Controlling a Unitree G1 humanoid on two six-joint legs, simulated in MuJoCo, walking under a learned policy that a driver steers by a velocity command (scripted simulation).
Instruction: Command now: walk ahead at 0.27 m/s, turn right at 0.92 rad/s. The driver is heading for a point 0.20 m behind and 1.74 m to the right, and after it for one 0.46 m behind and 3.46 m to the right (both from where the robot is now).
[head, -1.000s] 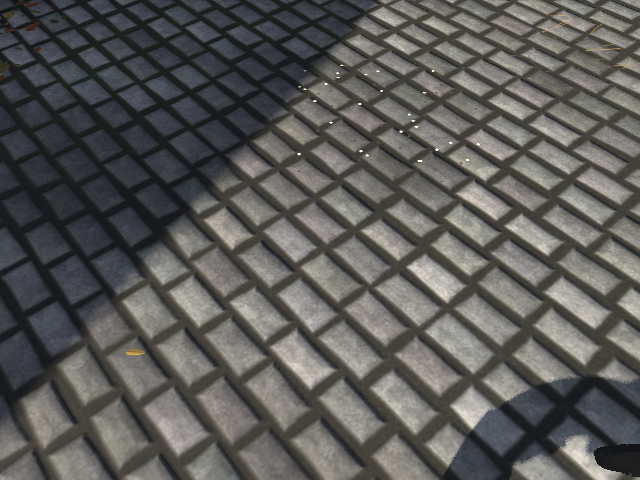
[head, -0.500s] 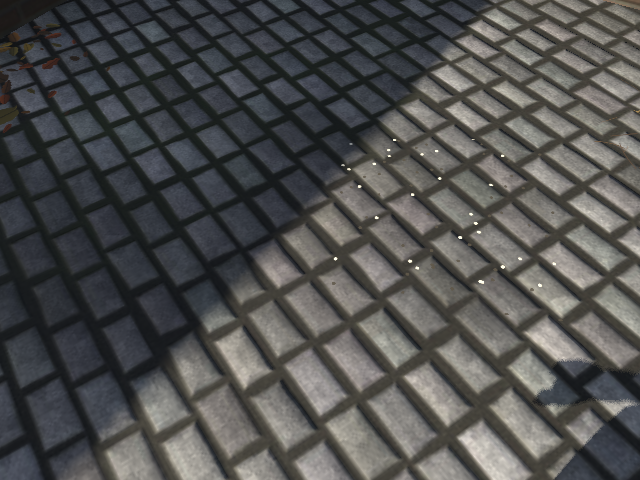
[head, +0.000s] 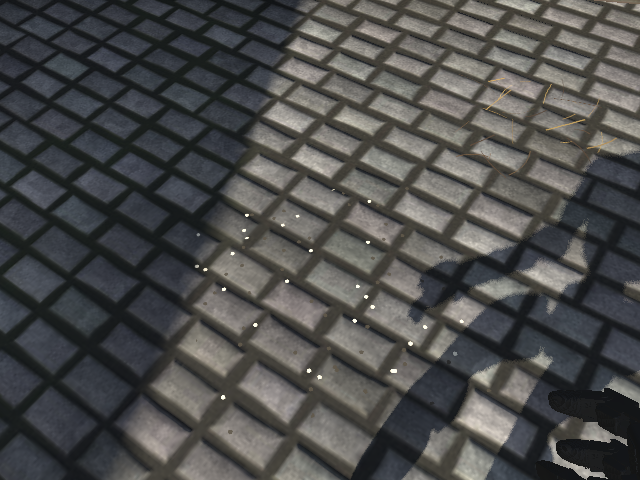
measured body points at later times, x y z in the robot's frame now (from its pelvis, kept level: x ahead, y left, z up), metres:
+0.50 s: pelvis +0.12 +0.01 +0.00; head +0.15 -0.03 +0.45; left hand +0.41 +0.17 -0.08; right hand +0.12 -0.32 -0.11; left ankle +0.19 +0.14 -0.73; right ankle +0.09 -0.11 -0.72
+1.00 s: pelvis +0.23 -0.06 +0.00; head +0.24 -0.05 +0.45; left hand +0.53 +0.02 -0.10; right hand +0.11 -0.34 -0.09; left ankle +0.30 +0.02 -0.73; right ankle +0.10 -0.11 -0.69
